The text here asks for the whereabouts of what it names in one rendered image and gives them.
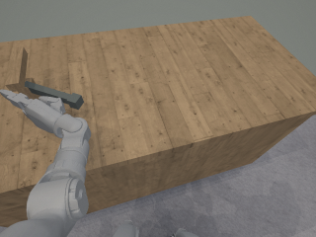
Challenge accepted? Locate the tap lever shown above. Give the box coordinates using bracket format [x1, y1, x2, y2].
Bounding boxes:
[25, 81, 84, 110]

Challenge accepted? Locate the robot left forearm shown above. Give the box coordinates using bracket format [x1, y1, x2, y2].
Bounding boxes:
[26, 114, 91, 220]

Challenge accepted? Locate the left robot upper arm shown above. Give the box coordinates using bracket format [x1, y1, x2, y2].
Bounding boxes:
[0, 177, 89, 237]

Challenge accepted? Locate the left robot shin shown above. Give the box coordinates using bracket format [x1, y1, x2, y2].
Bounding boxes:
[123, 220, 133, 225]

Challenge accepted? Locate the counter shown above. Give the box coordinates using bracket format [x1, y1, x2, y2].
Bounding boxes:
[0, 16, 316, 228]

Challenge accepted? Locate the robot left hand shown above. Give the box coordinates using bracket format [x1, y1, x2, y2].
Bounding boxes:
[0, 89, 66, 133]

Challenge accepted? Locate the robot left thigh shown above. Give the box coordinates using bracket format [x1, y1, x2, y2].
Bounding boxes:
[112, 224, 139, 237]

